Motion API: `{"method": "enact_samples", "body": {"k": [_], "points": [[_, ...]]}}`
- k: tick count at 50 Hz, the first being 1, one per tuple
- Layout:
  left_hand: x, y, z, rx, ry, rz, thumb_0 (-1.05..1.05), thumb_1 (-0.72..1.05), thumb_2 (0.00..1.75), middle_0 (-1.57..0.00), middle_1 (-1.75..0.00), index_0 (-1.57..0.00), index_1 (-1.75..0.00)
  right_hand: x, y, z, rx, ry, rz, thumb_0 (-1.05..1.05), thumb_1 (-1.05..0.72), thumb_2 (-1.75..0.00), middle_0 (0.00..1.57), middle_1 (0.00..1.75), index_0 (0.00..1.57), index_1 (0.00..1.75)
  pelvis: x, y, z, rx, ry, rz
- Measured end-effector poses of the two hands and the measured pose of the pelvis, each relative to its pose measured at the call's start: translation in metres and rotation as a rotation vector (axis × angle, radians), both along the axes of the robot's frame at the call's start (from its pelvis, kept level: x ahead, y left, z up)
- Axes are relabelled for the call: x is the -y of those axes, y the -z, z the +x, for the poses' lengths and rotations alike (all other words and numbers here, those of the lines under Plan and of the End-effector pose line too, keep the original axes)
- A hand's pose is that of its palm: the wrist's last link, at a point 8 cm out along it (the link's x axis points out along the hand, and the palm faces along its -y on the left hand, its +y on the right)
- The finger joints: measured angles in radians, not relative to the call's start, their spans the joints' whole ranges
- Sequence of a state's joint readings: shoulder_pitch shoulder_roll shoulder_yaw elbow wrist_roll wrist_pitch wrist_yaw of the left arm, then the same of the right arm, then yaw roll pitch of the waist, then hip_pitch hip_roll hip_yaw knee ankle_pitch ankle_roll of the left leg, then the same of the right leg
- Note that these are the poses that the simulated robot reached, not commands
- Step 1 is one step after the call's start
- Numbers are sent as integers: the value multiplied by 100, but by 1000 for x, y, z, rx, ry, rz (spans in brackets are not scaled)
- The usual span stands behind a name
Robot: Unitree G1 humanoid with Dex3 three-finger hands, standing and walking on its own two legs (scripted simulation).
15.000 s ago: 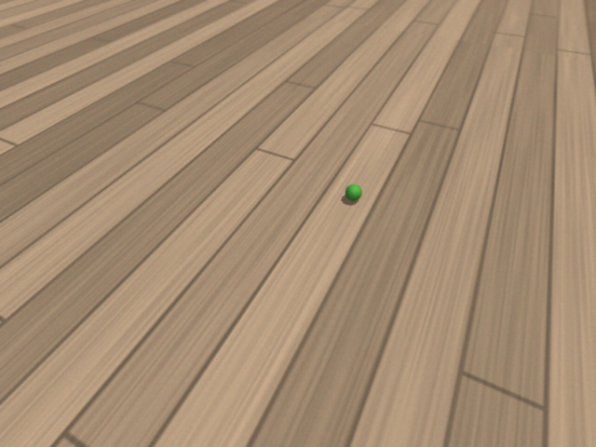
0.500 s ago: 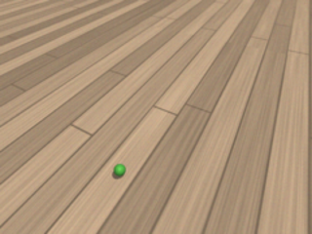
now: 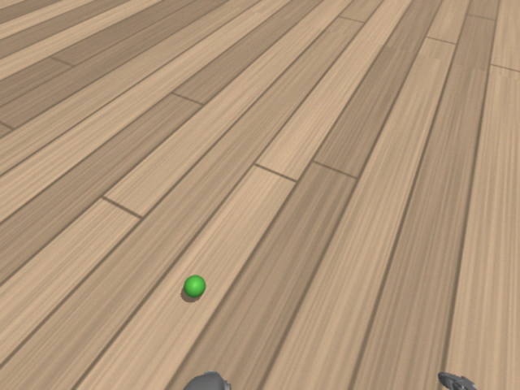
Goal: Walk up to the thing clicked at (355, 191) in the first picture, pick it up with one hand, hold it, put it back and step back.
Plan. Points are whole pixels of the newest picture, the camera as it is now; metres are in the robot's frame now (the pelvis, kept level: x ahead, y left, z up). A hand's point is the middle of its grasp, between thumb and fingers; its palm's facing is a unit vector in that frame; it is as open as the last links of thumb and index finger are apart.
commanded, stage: walk up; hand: left
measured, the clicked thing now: (194, 286) +0.57 +0.24 -0.70
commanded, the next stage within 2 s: none
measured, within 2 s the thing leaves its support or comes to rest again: neither
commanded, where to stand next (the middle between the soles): +0.18 -0.01 m, yaw +2 degrees
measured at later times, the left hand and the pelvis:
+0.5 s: hand (123, 370) +0.18 +0.24 -0.12, palm faces -0.05 -0.93 -0.38, open 7.4 cm; pelvis +0.10 -0.01 +0.01, yaw +0 degrees
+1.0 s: hand (119, 351) +0.21 +0.25 -0.12, palm faces +0.01 -0.94 -0.34, open 7.4 cm; pelvis +0.11 -0.01 +0.03, yaw +0 degrees
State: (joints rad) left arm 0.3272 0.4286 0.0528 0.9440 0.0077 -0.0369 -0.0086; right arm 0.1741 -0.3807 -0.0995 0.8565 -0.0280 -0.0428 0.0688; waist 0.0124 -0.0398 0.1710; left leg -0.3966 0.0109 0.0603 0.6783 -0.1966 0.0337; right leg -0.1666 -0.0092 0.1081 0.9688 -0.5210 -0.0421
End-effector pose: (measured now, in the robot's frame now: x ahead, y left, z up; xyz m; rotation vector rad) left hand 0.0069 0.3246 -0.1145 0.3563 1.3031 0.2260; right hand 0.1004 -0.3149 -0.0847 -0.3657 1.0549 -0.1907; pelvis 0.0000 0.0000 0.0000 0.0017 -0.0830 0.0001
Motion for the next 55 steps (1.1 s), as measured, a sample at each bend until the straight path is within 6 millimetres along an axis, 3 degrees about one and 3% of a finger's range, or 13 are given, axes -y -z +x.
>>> {"method": "enact_samples", "body": {"k": [5,9,16,21,28,34,42,55], "points": [[-1,-20,65,108,71,-20,1,91,90,-20,-30,-21,-30,-15,-10,4,-2,49,34,1,-90,-90,20,30,20,30,-8,-15,27,5,19,-6],[-5,-34,99,139,94,-4,1,91,90,-20,-30,-21,-30,-18,-11,8,-20,52,42,1,-90,-90,21,30,20,30,-8,-22,49,-4,19,1],[4,-35,130,121,72,51,1,91,90,-20,-30,-21,-30,-4,15,26,-87,70,61,1,-90,-90,21,30,20,30,7,-11,80,-21,18,15],[29,-33,148,122,61,29,1,91,90,-20,-30,-21,-30,-4,27,52,-117,60,86,1,-90,-90,20,30,20,30,14,-12,93,-35,12,2],[48,-26,191,174,71,-44,1,90,90,-20,-30,-21,-30,-10,21,72,-132,41,71,1,-90,-90,20,30,20,30,10,-17,101,-52,-5,13],[48,-25,220,222,71,-80,1,90,90,-20,-30,-21,-30,-9,4,82,-113,49,35,1,-90,-90,20,30,20,30,7,-23,109,-47,-3,2],[38,-29,225,222,51,-78,1,90,90,-20,-30,-21,-30,-7,-10,94,-89,49,8,1,-90,-90,20,30,20,30,5,-29,112,-34,-1,-4],[30,-35,172,95,-15,-37,1,91,90,-20,-30,-21,-30,-13,0,98,-115,24,59,1,-90,-90,20,30,20,30,10,-35,107,-32,-14,-1]]}}
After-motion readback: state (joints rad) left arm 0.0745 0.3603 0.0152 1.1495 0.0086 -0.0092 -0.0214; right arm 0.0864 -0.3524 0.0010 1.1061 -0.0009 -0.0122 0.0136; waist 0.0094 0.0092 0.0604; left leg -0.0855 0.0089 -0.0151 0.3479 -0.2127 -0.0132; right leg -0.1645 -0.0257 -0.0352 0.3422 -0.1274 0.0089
